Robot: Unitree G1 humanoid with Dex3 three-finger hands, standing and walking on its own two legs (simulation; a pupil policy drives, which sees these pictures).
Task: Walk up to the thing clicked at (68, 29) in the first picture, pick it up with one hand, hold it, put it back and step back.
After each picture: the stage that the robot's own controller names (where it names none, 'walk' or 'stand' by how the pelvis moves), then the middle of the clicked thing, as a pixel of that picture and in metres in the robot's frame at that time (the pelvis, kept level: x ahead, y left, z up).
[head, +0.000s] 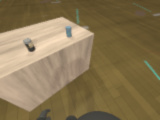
stand; (68, 31) +0.92 +0.29 +0.03
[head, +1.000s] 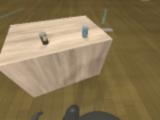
rise first; (85, 32) +0.89 +0.15 +0.04
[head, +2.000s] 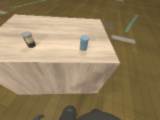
rise first; (83, 43) +0.60 +0.11 +0.07
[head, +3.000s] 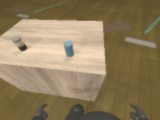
walk; (69, 49) +0.52 +0.21 +0.07
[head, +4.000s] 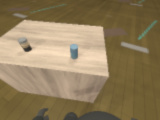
stand; (74, 51) +0.54 +0.16 +0.04
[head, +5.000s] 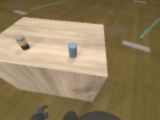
stand; (72, 50) +0.53 +0.17 +0.04
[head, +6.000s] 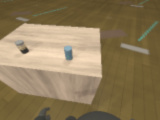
stand; (68, 53) +0.54 +0.21 +0.03
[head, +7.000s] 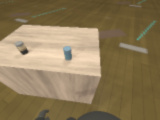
stand; (67, 53) +0.54 +0.21 +0.03
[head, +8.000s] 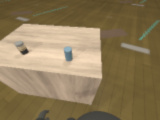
stand; (68, 54) +0.53 +0.20 +0.03
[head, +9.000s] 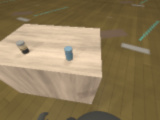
stand; (68, 53) +0.54 +0.20 +0.03
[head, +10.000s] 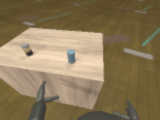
rise first; (71, 56) +0.53 +0.20 +0.03
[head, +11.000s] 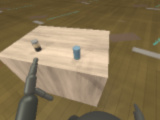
go down; (76, 52) +0.56 +0.18 +0.03
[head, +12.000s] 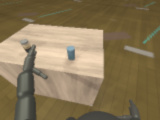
go down; (71, 53) +0.55 +0.18 +0.04
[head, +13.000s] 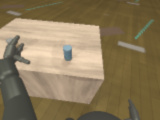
go down; (67, 53) +0.52 +0.17 +0.05
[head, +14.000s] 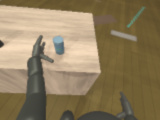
close in; (59, 46) +0.52 +0.19 +0.07
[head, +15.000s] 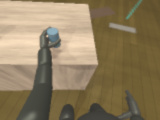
close; (54, 38) +0.56 +0.19 +0.10
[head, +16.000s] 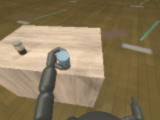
lift; (64, 61) +0.35 +0.17 +0.17
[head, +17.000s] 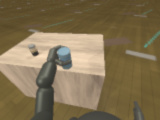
lift; (65, 58) +0.33 +0.16 +0.22
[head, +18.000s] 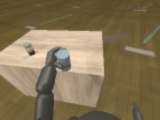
hold; (64, 61) +0.32 +0.16 +0.20
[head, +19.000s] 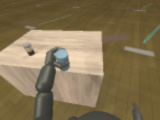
crouch; (63, 60) +0.33 +0.17 +0.19
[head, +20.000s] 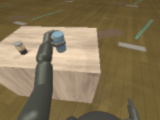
crouch; (59, 42) +0.46 +0.19 +0.22
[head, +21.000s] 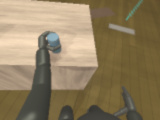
lower; (54, 43) +0.51 +0.19 +0.09
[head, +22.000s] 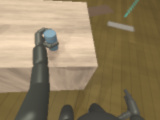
lower; (51, 41) +0.52 +0.19 +0.10
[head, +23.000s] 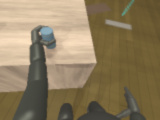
lower; (49, 38) +0.53 +0.20 +0.10
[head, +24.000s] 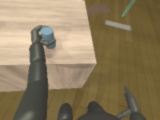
lower; (49, 38) +0.53 +0.20 +0.10
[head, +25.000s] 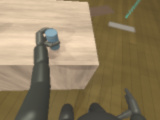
loosen; (53, 40) +0.52 +0.19 +0.10
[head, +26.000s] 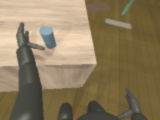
withdraw; (48, 38) +0.53 +0.20 +0.10
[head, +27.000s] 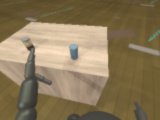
sink last; (74, 52) +0.52 +0.18 +0.07
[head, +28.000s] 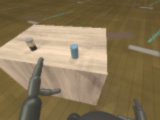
stand; (74, 51) +0.55 +0.18 +0.07
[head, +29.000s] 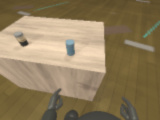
stand; (70, 48) +0.54 +0.19 +0.08
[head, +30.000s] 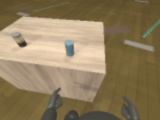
stand; (69, 48) +0.53 +0.19 +0.09
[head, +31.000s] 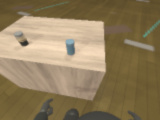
stand; (70, 47) +0.54 +0.19 +0.08
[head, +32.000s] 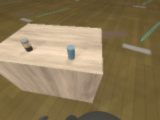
stand; (71, 52) +0.55 +0.19 +0.03
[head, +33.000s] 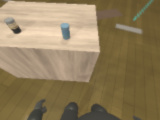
walk; (65, 31) +0.66 +0.22 +0.06
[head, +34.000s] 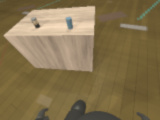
walk; (69, 23) +0.95 +0.30 +0.05
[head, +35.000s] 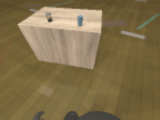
stand; (80, 20) +1.11 +0.19 +0.05
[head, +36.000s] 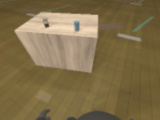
stand; (76, 26) +1.08 +0.21 +0.03
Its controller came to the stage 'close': yes
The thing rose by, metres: 0.21
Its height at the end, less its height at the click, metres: +0.00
